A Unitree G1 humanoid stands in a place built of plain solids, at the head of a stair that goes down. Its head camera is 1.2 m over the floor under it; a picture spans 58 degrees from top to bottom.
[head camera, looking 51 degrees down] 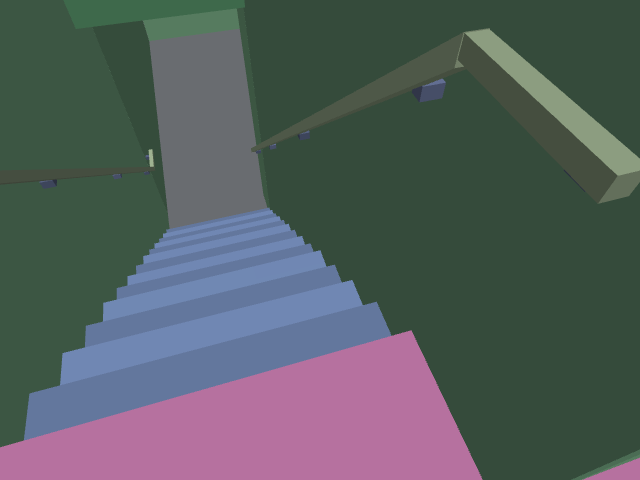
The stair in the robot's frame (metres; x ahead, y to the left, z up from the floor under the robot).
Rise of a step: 0.20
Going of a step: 0.23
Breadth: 1.20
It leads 17 degrees to the left of straight ahead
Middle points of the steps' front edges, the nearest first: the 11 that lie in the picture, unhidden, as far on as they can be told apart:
0.44 0.30 0.00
0.67 0.36 -0.20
0.89 0.43 -0.39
1.12 0.50 -0.59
1.36 0.57 -0.79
1.57 0.64 -0.99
1.79 0.70 -1.18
2.02 0.77 -1.38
2.25 0.84 -1.58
2.47 0.91 -1.77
2.69 0.97 -1.97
